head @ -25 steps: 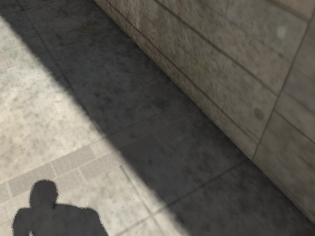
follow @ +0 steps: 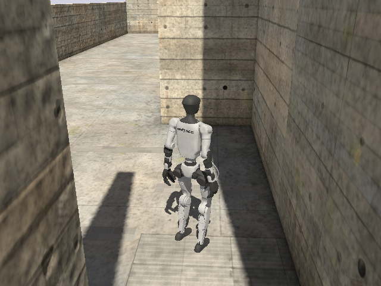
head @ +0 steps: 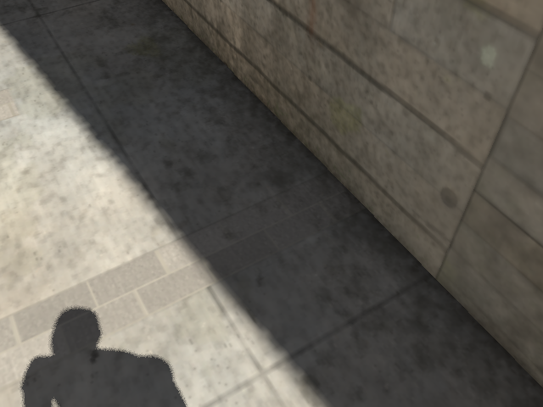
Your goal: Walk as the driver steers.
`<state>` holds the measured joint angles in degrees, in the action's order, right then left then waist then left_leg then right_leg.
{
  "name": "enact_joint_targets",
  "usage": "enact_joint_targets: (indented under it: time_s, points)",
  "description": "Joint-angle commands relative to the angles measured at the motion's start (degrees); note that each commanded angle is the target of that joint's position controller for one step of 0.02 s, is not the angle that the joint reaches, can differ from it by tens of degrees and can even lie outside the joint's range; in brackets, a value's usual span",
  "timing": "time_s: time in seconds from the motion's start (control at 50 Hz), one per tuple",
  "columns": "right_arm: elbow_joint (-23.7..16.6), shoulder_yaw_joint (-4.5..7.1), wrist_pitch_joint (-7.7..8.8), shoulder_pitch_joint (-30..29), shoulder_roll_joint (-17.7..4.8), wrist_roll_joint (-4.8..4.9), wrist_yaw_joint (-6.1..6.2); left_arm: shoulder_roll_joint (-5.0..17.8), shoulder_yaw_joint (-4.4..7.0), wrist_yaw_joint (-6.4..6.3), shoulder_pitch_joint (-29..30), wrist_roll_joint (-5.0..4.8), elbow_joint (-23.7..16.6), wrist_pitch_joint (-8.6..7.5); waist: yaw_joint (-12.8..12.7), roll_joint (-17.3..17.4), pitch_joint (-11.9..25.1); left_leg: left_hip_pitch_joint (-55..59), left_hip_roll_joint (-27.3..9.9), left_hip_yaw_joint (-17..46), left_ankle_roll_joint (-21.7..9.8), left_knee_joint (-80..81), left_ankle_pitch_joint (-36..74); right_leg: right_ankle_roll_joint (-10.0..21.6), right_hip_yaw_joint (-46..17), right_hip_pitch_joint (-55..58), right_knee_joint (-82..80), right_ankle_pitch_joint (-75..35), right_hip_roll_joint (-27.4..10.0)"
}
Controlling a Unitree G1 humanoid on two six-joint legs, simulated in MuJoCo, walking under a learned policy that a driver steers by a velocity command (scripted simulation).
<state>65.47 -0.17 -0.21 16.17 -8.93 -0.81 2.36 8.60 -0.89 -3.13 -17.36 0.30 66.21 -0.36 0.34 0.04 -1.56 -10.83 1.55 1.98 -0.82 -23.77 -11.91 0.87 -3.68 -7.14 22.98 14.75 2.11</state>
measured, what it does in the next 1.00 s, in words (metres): walks ahead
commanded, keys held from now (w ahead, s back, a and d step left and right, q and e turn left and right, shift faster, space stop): no key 0.42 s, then w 0.58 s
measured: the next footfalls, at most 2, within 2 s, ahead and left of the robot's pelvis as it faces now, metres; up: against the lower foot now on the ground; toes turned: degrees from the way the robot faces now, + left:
right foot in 1.14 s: +0.42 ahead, -0.02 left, +0.00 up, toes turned -3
left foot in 1.56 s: +0.44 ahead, +0.18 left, +0.00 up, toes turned +1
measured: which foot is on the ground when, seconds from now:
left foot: down 0.00-1.00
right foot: down 0.00-0.70, up 0.72-1.00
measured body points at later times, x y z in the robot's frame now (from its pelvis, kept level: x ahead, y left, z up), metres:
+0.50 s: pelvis +0.01 +0.00 +0.00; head +0.01 +0.00 +0.45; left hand -0.02 +0.22 -0.16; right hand -0.02 -0.22 -0.16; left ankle +0.01 +0.11 -0.74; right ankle -0.03 -0.11 -0.74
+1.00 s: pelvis +0.18 +0.05 +0.00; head +0.21 +0.07 +0.45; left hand +0.30 +0.28 -0.15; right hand +0.07 -0.16 -0.14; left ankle +0.05 +0.11 -0.74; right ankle +0.27 -0.07 -0.69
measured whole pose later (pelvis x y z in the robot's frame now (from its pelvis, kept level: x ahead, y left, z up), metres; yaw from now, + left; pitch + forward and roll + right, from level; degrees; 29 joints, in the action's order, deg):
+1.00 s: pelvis +0.18 +0.05 +0.00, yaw +0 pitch +2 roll -1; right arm 64.0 0.5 5.6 30.5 -7.2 -1.1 0.8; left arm 11.8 2.5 1.2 -7.5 1.5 55.4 -2.4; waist 2.1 -1.4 -1.0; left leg 4.8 3.8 -1.5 -5.0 -11.5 -18.0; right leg 3.4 4.4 -35.5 51.5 9.6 -2.0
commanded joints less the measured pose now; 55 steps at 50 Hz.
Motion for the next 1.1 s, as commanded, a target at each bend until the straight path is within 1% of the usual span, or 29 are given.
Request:
enact_joint_targets:
  time_s: [0.02,0.42,0.44,0.48,0.5,0.52,0.54,0.56,0.58,0.6,0.62,0.64,0.66,0.68,0.7,0.72,0.74,0.76,0.78,0.8,0.84,0.9,0.96,1.0,1.02,1.04,1.06,1.08,1.1]
  points:
    - [-0.35,0.69,0.16,3.97,-4.45,0.01,0.17,4.29,0.52,-0.24,-4.52,0.01,-0.34,-0.21,0.04,-0.13,-2.49,0.78,-5.34,4.8,-1.42,3.47,6.27,2.09,-4.3,-3.94,-3.94,-8.0,-5.57]
    - [0.1,0.79,0.22,5.23,-3.39,0.04,0.24,3.4,0.46,-0.35,-6.31,0.04,-0.6,-0.34,0.0,-0.07,-2.9,0.96,-5.32,4.69,-1.47,3.27,7.02,2.01,-4.03,-4.01,-3.45,-8.25,-5.68]
    - [0.16,0.76,0.17,5.48,-3.21,-0.02,0.21,3.25,0.43,-0.31,-6.86,0.15,-0.48,-0.32,-0.1,-0.09,-1.81,1.28,-4.75,4.48,-1.61,3.48,2.32,2.23,-3.91,-3.7,-3.96,-3.59,-5.19]
    - [-0.58,1.37,-0.18,4.96,-4.36,-0.16,0.01,4.79,1.21,-0.16,-7.43,0.36,-0.81,0.01,-0.41,-0.8,-3.0,-1.36,-2.34,3.4,-2.88,1.04,-12.7,3.91,-4.13,-5.47,-3.25,12.34,-3.64]
    - [-1.29,1.62,-0.36,4.49,-4.63,-0.39,-0.26,5.58,1.62,0.03,-7.65,0.52,-1.27,0.28,-0.7,-1.83,-4.85,-4.6,-1.47,3.31,-3.71,-0.62,-20.75,5.27,-5.84,-7.29,-3.52,21.46,-3.87]
    - [-2.26,1.67,-0.37,3.36,-4.35,-0.63,-0.6,5.96,1.92,0.19,-8.64,0.59,-1.58,0.4,-1.39,-2.8,-7.47,-9.02,-0.94,3.4,-4.1,-2.72,-24.95,6.7,-8.62,-8.17,-4.68,27.96,-5.04]
    - [-3.48,1.46,-0.08,1.68,-3.21,-0.82,-0.93,6.33,2.21,0.22,-10.54,0.54,-1.45,0.33,-2.44,-4.78,-9.31,-13.58,-0.02,2.42,-3.92,-6.23,-24.75,8.34,-12.89,-6.94,-6.72,31.91,-7.41]
    - [-4.82,1.13,0.54,-0.09,-1.63,-1.1,-1.29,7.29,2.71,0.15,-13.01,0.55,-0.92,0.13,-3.43,-8.04,-9.79,-17.29,1.22,-0.6,-3.29,-11.83,-19.87,10.41,-18.93,-4.11,-10.23,34.16,-11.33]
    - [-6.06,0.92,1.33,-1.25,-0.93,-1.61,-1.62,8.65,3.39,0.1,-13.84,0.65,-0.72,-0.1,-3.6,-10.21,-10.27,-19.82,0.81,-3.47,-2.89,-15.99,-14.25,12.48,-24.25,-2.19,-12.8,33.44,-15.63]
    - [-7.19,1.17,2.13,-2.73,-1.94,-1.74,-1.88,9.01,3.81,0.2,-13.39,0.74,-1.13,-0.39,-3.69,-9.21,-10.56,-20.38,-0.83,-3.58,-2.85,-18.23,-12.21,13.61,-26.2,-2.9,-14.0,30.68,-17.62]
    - [-8.0,1.47,2.87,-2.87,-2.72,-1.49,-2.25,9.39,4.1,0.37,-12.35,0.88,-1.68,-0.74,-2.93,-8.04,-9.98,-19.46,-1.5,-3.34,-3.0,-18.27,-12.66,13.71,-25.7,-3.51,-13.81,27.78,-17.8]
    - [-8.38,1.6,3.51,-1.63,-2.76,-1.19,-2.64,9.84,4.36,0.53,-10.85,0.89,-2.24,-1.08,-1.54,-7.91,-9.67,-16.66,-1.93,-3.5,-3.32,-15.36,-13.35,13.25,-23.76,-5.03,-12.5,25.42,-17.26]
    - [-8.01,1.69,4.02,1.04,-2.31,-0.73,-2.91,9.51,4.42,0.63,-8.66,0.55,-2.92,-1.35,0.55,-7.68,-9.58,-10.3,-1.49,-4.17,-3.65,-9.98,-12.32,11.88,-20.28,-8.53,-10.39,22.87,-15.4]
    - [-6.16,1.93,4.38,6.61,-1.87,-0.1,-2.89,8.6,4.32,0.75,-5.76,0.2,-3.95,-1.6,3.46,-6.3,-8.66,0.48,0.43,-4.91,-3.72,-4.13,-9.92,9.82,-15.6,-14.4,-7.1,19.89,-11.89]
    - [-3.91,2.61,4.67,13.21,-3.13,-0.01,-2.5,7.08,4.02,0.9,-3.11,0.25,-5.34,-2.16,6.13,-2.36,-7.29,11.85,-0.83,-0.74,-3.8,-0.06,-8.89,7.71,-10.44,-21.58,-0.15,15.91,-7.84]
    - [-2.5,4.34,4.93,21.02,-9.31,-0.52,-1.89,2.72,2.81,1.52,-0.76,-0.17,-7.63,-2.97,9.15,12.04,-4.46,20.45,-13.4,20.01,-6.6,10.95,-22.41,4.58,0.78,-30.72,18.96,11.88,0.29]
    - [-0.54,5.38,4.1,26.23,-12.41,0.19,-2.01,5.09,3.35,2.21,-0.6,1.27,-9.25,-3.4,8.52,15.41,-3.95,20.82,-22.29,35.85,-9.54,16.01,-26.59,4.04,4.24,-36.23,31.62,15.94,1.31]
    - [-2.19,4.58,3.75,20.13,-9.25,-0.09,-1.95,6.11,3.62,2.87,-0.12,2.36,-8.96,-3.51,4.76,6.39,-7.97,14.91,-21.88,33.24,-9.46,15.83,-25.51,4.65,2.23,-36.37,38.47,11.7,-2.63]
    - [-4.18,4.2,4.08,14.74,-8.16,-0.3,-2.1,3.98,3.17,3.38,0.01,2.08,-8.79,-3.94,2.74,2.82,-9.59,10.65,-19.96,27.73,-9.31,16.25,-19.55,4.68,1.66,-35.5,40.0,6.43,-4.51]
    - [-5.35,3.9,4.52,11.53,-7.37,-0.44,-2.07,3.26,3.06,3.78,-0.1,1.58,-8.63,-4.34,1.23,1.82,-9.04,9.22,-17.56,22.29,-8.8,16.98,-13.14,4.37,1.82,-33.76,39.65,2.52,-5.77]
    - [-4.95,2.94,5.51,11.53,-5.06,-0.34,-1.83,4.33,3.54,4.32,-0.18,1.77,-8.62,-3.91,0.13,2.95,-6.71,10.73,-13.94,13.82,-7.78,16.68,0.58,3.52,3.74,-32.45,38.46,-1.29,-6.14]
    - [-2.73,2.18,6.17,16.57,-4.41,-0.09,-1.62,4.75,3.92,4.42,2.57,1.51,-10.0,-2.89,0.02,4.8,-4.32,14.87,-12.1,6.71,-6.96,13.45,23.34,2.89,6.91,-34.72,37.65,-2.91,-4.74]
    - [-2.45,1.56,6.34,17.69,-4.49,-0.31,-1.42,4.05,3.39,4.47,11.68,1.18,-13.7,-2.41,1.1,5.47,-5.76,13.04,-10.9,3.71,-6.82,13.91,31.08,2.28,9.72,-34.69,30.01,-5.25,-3.27]
    - [-2.4,1.21,6.48,17.68,-4.5,-0.31,-1.1,3.28,2.74,4.47,17.18,0.79,-15.85,-2.32,1.72,5.75,-7.12,11.14,-10.03,2.13,-6.52,14.18,34.01,2.42,11.46,-31.28,20.99,-7.28,-1.97]
    - [-2.46,1.29,6.74,16.7,-5.21,-0.36,-0.98,2.64,2.35,4.54,18.19,0.67,-16.46,-2.26,1.43,5.96,-7.69,9.35,-9.15,0.22,-5.92,12.87,40.78,2.65,12.63,-27.09,15.63,-9.21,-0.85]
    - [-2.23,1.31,6.94,16.98,-5.76,-0.3,-0.76,3.02,2.33,4.2,17.67,0.64,-16.31,-2.22,1.25,6.35,-6.76,8.81,-9.16,-0.38,-5.45,10.34,49.61,3.13,14.03,-22.24,12.91,-9.38,1.02]
    - [-1.97,1.42,7.19,17.04,-6.59,-0.19,-0.51,4.08,2.59,3.68,14.82,0.58,-15.62,-2.26,0.08,7.08,-4.81,8.71,-9.66,-0.37,-4.8,6.37,58.59,3.89,14.59,-16.83,11.96,-9.68,2.81]
    - [-1.89,1.56,7.41,16.52,-7.26,0.03,-0.16,5.46,3.05,3.15,9.61,0.51,-14.01,-2.43,-1.97,8.0,-2.11,8.94,-9.99,0.09,-3.9,1.58,63.93,4.76,13.86,-11.11,11.03,-10.76,4.14]
    - [-1.97,1.67,7.42,15.35,-7.87,0.32,0.05,6.97,3.72,2.67,2.64,0.54,-11.72,-2.77,-4.85,8.73,1.02,9.4,-10.07,0.63,-3.07,-5.05,63.41,5.78,12.04,-4.91,8.42,-13.36,4.01]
